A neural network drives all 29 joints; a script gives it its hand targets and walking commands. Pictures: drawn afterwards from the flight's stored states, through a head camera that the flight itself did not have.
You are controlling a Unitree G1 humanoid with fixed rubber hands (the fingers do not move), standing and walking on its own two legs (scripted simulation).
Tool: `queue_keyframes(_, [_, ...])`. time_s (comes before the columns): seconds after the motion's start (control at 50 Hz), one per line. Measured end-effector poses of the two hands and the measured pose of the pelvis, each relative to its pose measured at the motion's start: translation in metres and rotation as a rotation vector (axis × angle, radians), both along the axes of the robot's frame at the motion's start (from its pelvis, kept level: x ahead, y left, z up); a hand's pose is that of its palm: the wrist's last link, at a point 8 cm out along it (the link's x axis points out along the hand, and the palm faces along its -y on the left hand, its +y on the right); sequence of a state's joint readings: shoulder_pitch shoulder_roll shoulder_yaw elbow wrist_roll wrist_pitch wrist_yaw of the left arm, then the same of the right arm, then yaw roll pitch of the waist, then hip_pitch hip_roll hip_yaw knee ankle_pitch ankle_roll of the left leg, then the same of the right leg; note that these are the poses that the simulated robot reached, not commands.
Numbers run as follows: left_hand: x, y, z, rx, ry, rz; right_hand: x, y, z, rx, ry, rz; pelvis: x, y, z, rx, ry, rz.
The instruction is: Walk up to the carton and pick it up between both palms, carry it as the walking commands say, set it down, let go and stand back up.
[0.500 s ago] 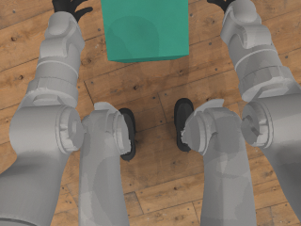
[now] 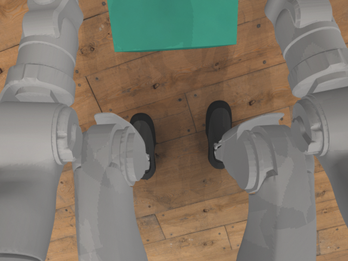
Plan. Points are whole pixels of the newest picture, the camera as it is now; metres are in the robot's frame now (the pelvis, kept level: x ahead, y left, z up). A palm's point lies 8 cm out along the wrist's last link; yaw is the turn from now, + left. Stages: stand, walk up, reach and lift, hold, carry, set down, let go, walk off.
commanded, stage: reach and lift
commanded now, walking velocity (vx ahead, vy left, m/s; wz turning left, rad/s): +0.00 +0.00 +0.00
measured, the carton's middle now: out of the picture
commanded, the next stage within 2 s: none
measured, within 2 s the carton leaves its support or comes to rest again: leaves its support in 1.34 s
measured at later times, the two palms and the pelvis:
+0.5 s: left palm out of the picture +0.53 +0.18 -0.20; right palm out of the picture +0.55 -0.11 -0.19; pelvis +0.00 +0.00 +0.00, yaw +0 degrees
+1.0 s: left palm out of the picture +0.54 +0.16 -0.19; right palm out of the picture +0.55 -0.11 -0.19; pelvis +0.00 +0.00 -0.01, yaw +0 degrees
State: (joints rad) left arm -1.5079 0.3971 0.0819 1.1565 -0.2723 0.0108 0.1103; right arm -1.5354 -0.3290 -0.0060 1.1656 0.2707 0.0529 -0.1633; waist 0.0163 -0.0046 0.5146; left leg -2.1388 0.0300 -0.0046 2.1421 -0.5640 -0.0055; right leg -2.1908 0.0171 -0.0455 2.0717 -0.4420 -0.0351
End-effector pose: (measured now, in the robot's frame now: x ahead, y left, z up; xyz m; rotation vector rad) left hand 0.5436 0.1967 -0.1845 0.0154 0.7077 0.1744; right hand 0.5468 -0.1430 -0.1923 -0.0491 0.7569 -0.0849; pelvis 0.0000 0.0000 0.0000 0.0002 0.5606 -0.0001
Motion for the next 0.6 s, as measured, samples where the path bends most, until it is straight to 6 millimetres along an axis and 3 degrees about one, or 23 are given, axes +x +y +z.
queue_keyframes(0.22, [-0.012, -0.005, -0.015, 0.001, 0.061, -0.016, 0.002, 0.003, -0.001, 0.007, -0.006, 0.001, 0.000, 0.000, 0.000, 0.000, 0.000, 0.000])
queue_keyframes(0.48, [-0.012, -0.016, -0.015, -0.017, 0.062, -0.036, 0.004, 0.032, 0.002, 0.056, -0.006, 0.022, 0.000, 0.000, 0.000, -0.001, -0.001, 0.001])
queue_keyframes(0.6, [-0.006, -0.033, -0.012, -0.039, 0.046, -0.066, 0.004, 0.032, 0.002, 0.052, -0.010, 0.018, 0.000, 0.001, 0.000, -0.002, -0.001, 0.002])
